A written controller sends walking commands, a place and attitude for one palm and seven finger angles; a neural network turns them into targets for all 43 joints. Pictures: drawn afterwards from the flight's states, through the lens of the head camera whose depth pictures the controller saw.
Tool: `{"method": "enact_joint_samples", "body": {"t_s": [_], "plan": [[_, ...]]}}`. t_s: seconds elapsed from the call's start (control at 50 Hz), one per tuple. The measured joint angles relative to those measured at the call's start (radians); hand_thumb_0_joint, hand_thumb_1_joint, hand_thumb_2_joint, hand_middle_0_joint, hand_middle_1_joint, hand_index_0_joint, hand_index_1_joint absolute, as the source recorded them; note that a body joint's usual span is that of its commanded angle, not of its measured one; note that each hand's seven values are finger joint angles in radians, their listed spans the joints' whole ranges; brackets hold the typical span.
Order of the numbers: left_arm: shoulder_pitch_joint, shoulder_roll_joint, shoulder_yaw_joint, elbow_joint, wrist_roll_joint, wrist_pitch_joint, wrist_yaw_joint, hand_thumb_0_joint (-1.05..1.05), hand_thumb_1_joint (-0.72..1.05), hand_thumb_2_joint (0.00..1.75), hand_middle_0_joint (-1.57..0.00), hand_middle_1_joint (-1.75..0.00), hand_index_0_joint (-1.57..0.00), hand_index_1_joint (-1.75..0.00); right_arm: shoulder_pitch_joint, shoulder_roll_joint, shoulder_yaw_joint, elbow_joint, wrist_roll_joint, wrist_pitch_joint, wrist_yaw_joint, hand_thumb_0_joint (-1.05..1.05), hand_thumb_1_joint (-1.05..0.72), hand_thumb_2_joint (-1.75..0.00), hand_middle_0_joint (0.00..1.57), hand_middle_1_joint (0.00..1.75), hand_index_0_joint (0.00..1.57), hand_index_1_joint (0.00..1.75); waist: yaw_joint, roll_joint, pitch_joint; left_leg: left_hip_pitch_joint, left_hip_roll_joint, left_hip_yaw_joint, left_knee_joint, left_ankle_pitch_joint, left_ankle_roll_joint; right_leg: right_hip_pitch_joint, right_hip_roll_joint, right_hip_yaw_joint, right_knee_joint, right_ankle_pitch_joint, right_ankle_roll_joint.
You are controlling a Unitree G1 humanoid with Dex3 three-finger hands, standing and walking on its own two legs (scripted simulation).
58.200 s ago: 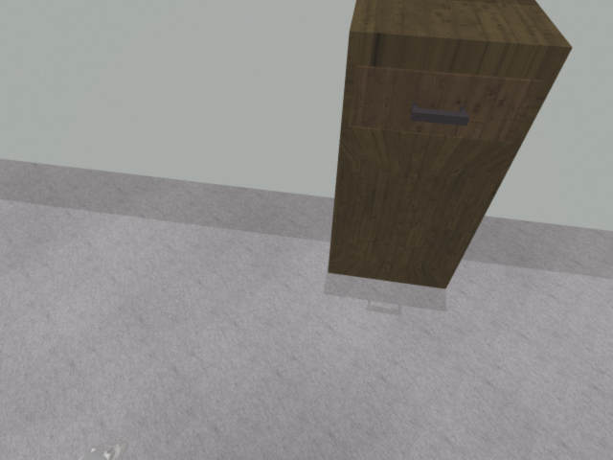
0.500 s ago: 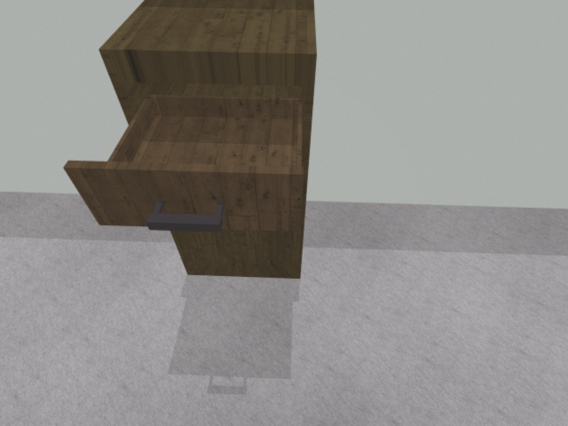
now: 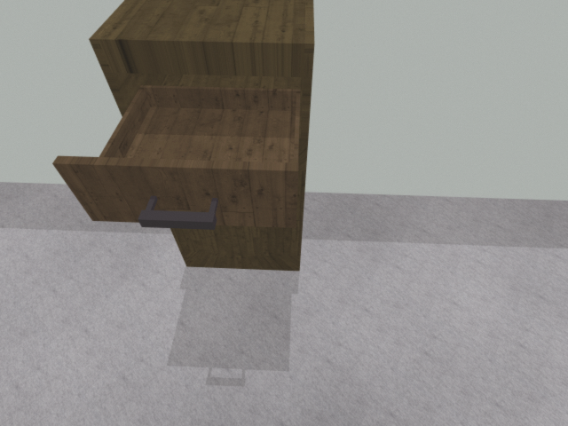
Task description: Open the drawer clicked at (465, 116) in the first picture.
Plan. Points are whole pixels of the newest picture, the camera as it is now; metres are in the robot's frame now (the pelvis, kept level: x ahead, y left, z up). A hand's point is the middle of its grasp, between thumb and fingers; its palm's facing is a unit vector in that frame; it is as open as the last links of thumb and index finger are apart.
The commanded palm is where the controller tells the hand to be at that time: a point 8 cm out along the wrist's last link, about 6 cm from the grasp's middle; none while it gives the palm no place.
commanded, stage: look to check the result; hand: left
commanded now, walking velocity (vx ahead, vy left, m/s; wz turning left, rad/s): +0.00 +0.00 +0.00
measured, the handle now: (180, 210) +0.46 +0.22 -0.01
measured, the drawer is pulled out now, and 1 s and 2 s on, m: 0.30 0.30 0.30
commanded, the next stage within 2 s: stand and wait in 0.22 s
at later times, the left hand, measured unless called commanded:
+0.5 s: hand out of the picture +0.08 +0.23 -0.16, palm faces -0.01 -0.96 -0.29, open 7.4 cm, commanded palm none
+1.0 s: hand out of the picture +0.09 +0.24 -0.16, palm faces -0.02 -0.95 -0.32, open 7.4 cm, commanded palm none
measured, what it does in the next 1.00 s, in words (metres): stands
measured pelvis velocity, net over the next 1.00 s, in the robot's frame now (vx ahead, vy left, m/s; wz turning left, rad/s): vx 0.02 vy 0.01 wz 0.00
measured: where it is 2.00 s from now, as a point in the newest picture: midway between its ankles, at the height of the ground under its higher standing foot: outside the picture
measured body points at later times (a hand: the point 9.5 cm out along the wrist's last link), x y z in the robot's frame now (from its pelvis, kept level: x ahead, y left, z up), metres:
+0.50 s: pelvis +0.01 +0.00 +0.00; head +0.03 +0.00 +0.45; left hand +0.08 +0.28 -0.14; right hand +0.05 -0.26 -0.15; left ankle -0.02 +0.14 -0.75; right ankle +0.05 -0.09 -0.75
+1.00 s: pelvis +0.02 +0.01 +0.00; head +0.04 +0.01 +0.45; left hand +0.10 +0.29 -0.14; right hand +0.07 -0.28 -0.14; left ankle -0.02 +0.14 -0.75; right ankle +0.05 -0.09 -0.75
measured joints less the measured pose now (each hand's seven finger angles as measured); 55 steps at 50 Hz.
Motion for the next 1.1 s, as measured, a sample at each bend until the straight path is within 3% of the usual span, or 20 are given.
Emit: {"method": "enact_joint_samples", "body": {"t_s": [1.1], "plan": [[-0.083,0.079,-0.005,-0.007,0.002,-0.013,-0.012,0.00,0.91,0.90,-0.21,-0.30,-0.20,-0.30,-0.109,-0.093,0.003,-0.004,0.001,-0.009,0.010,0.01,-0.90,-0.89,0.20,0.30,0.20,0.30,0.000,-0.015,-0.011,0.051,-0.003,0.003,-0.072,0.009,0.006,0.043,-0.003,0.003,-0.053,-0.001,0.010]]}}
